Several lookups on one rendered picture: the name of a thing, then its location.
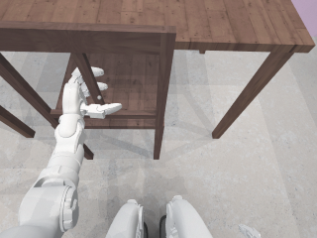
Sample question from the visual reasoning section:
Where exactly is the table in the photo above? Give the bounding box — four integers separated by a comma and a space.
0, 0, 316, 139

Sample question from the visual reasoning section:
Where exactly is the robot left forearm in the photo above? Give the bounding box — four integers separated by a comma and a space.
18, 113, 86, 226

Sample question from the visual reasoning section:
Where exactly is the right robot shin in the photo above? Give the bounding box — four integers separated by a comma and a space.
165, 195, 182, 238

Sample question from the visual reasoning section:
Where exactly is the chair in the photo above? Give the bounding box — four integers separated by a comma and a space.
0, 20, 176, 160

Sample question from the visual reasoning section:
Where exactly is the robot shin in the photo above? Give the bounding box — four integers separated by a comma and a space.
165, 195, 182, 238
127, 199, 144, 238

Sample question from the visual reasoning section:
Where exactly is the right robot hand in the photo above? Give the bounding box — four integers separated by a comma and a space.
238, 224, 261, 238

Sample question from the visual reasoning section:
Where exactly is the left robot upper arm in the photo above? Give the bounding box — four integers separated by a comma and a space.
0, 185, 79, 238

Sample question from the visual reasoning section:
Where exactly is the left robot shin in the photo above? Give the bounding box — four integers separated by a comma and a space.
127, 199, 144, 238

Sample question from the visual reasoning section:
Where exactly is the left robot hand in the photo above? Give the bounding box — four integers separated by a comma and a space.
62, 66, 123, 119

